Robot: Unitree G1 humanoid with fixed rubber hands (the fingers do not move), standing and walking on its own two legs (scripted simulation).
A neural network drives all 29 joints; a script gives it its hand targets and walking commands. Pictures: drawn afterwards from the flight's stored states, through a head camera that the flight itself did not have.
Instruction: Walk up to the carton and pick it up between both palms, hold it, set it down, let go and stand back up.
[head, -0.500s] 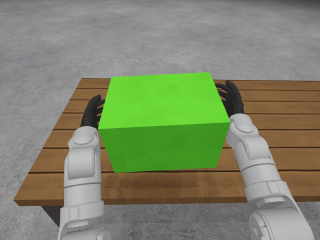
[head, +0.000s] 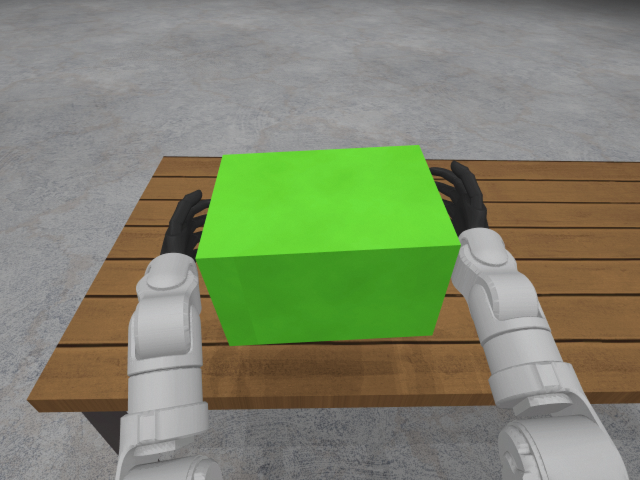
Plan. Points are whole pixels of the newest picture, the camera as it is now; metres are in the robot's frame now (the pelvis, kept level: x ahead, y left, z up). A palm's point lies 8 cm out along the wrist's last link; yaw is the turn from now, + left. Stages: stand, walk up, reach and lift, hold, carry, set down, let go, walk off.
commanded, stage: hold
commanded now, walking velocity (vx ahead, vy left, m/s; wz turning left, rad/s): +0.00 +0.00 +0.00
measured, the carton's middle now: (326, 243) +0.36 +0.01 +0.14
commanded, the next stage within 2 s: set down in 0.64 s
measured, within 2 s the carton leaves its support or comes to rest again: neither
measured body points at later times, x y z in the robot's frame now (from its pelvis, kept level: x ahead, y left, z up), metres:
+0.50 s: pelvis +0.00 +0.00 +0.00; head -0.05 +0.03 +0.45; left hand +0.35 +0.19 +0.16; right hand +0.37 -0.16 +0.18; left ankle +0.06 +0.12 -0.75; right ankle -0.02 -0.10 -0.75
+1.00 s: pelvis +0.00 +0.01 +0.00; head -0.05 +0.04 +0.45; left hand +0.36 +0.19 +0.15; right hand +0.36 -0.16 +0.18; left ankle +0.06 +0.12 -0.75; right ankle -0.02 -0.10 -0.75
